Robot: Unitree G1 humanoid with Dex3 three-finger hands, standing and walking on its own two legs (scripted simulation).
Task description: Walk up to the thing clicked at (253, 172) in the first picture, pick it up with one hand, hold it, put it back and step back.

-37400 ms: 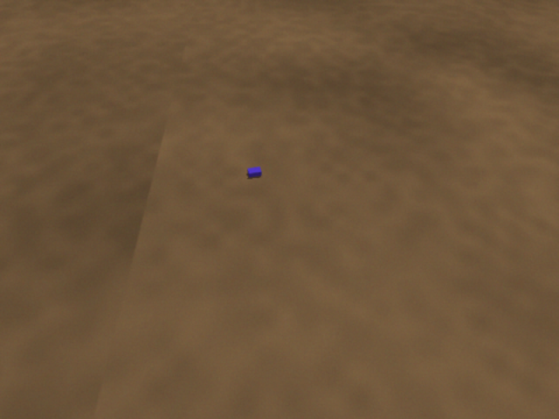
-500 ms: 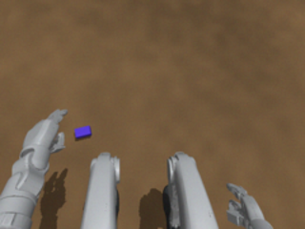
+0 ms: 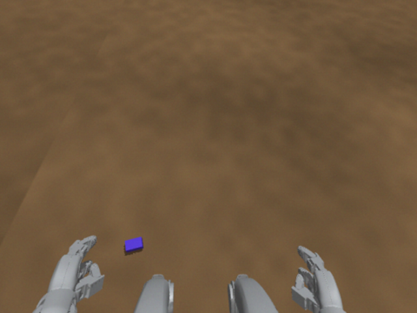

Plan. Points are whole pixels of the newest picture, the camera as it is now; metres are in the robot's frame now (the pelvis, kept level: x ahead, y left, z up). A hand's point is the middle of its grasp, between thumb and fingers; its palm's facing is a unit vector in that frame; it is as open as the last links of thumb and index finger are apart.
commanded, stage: home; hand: left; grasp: from above
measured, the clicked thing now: (134, 244) +0.44 +0.25 -0.63
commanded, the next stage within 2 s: none
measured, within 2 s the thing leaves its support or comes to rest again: neither
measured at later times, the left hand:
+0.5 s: hand (90, 282) +0.19 +0.18 +0.02, palm faces +0.07 -0.98 -0.20, open 7.4 cm
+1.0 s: hand (89, 282) +0.19 +0.18 +0.02, palm faces +0.06 -0.98 -0.20, open 7.4 cm
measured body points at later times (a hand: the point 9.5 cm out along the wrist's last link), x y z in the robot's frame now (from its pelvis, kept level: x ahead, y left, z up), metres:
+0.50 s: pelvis +0.04 +0.00 +0.07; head +0.05 +0.00 +0.52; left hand +0.19 +0.23 +0.04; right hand +0.21 -0.25 +0.01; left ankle +0.05 +0.12 -0.61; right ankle +0.04 -0.14 -0.61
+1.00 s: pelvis +0.04 +0.00 +0.07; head +0.05 +0.00 +0.52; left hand +0.19 +0.23 +0.04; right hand +0.19 -0.24 +0.00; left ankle +0.05 +0.12 -0.61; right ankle +0.04 -0.14 -0.61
